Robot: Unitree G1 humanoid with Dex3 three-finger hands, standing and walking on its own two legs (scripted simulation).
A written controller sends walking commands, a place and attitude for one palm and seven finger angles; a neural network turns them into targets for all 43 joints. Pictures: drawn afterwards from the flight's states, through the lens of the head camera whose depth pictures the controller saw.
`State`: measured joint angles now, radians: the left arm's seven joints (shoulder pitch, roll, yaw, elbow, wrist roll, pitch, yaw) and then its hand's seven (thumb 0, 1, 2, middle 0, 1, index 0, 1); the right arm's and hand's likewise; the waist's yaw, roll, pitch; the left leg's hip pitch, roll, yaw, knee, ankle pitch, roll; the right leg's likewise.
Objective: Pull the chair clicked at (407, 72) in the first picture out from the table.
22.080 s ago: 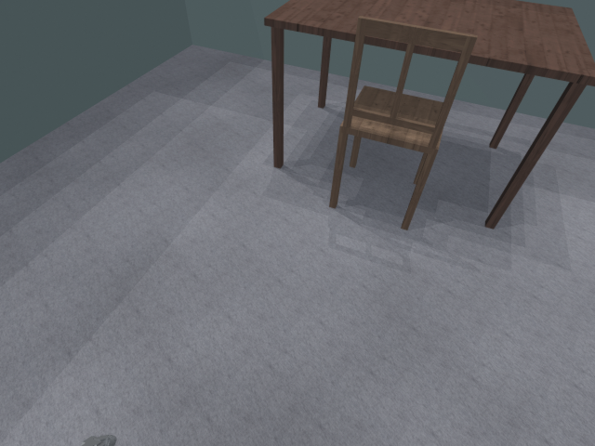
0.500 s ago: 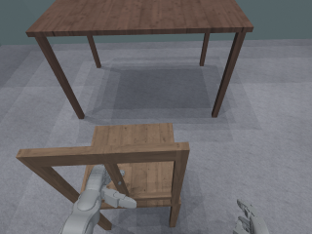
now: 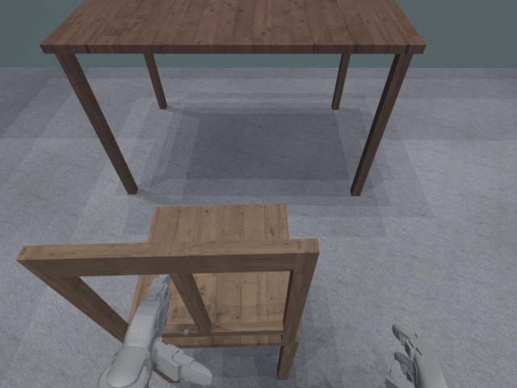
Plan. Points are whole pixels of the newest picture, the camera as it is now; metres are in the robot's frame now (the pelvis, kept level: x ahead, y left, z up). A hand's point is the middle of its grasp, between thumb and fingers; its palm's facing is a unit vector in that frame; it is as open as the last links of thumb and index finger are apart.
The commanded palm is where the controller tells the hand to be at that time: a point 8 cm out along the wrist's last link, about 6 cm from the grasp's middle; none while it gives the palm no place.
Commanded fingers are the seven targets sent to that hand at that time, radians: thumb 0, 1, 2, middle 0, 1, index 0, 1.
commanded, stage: draw the fingers out of the gap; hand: left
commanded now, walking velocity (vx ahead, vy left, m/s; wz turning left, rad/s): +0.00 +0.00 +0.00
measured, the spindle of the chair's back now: (194, 303) +0.27 +0.12 -0.05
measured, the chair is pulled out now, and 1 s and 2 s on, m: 0.63 0.63 0.63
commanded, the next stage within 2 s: draw the hand back to the body in 0.58 s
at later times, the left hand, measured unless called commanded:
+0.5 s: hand out of the picture +0.14 +0.12 -0.02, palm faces -0.02 -0.99 -0.11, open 17.5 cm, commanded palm +0.12 +0.17 +0.00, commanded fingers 0.00 -0.55 0.20 0.00 0.00 0.00 0.00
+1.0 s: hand (142, 383) +0.14 +0.14 +0.05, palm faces +0.00 -1.00 -0.05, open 17.5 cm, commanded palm +0.10 +0.21 +0.06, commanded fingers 0.00 -0.55 0.20 0.00 0.00 0.00 0.00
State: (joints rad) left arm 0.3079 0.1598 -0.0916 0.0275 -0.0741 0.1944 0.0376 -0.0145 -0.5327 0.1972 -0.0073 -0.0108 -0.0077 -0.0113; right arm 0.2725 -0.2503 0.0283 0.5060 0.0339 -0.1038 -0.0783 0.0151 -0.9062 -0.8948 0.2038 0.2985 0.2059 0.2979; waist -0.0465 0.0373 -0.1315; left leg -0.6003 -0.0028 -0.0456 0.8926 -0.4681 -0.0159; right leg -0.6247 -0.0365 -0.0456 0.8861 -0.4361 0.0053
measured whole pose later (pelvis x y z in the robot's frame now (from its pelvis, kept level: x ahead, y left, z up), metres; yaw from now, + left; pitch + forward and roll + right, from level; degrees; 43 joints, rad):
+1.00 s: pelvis -0.02 +0.01 -0.04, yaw +0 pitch +13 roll -2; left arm 0.75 0.19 -0.04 -0.43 -0.16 -0.32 -0.10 -0.02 -0.54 0.20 0.00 0.00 0.00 0.00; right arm 0.23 -0.19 -0.02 0.47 0.06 -0.13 -0.06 0.02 -0.91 -0.90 0.20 0.30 0.21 0.30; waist 0.01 0.04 -0.18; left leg -0.83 0.00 -0.07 1.18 -0.57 -0.01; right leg -0.83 -0.04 -0.06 1.13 -0.52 0.01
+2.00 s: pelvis +0.02 +0.00 +0.04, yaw +0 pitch -3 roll +0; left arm 0.46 0.36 0.36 -0.41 -0.07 -0.03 0.16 0.00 0.75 0.82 -0.19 -0.27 -0.19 -0.27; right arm 0.18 -0.23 0.01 0.66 0.02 -0.13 -0.09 0.02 -0.91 -0.89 0.20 0.30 0.21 0.30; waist 0.06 0.08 0.00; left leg -0.11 0.01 -0.04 0.49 -0.32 -0.02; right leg -0.13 -0.02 -0.05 0.48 -0.29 0.01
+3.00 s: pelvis -0.06 +0.01 +0.04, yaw -2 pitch -1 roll -1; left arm 0.56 0.39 0.40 -0.51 -0.04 -0.12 0.18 0.01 0.89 0.89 -0.21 -0.30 -0.21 -0.30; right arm 0.19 -0.20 -0.01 0.61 0.02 -0.06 -0.10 0.02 -0.91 -0.89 0.20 0.30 0.21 0.30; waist 0.02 0.02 0.02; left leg -0.31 0.01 -0.02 0.56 -0.23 0.00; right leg -0.32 -0.02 -0.03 0.49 -0.16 0.02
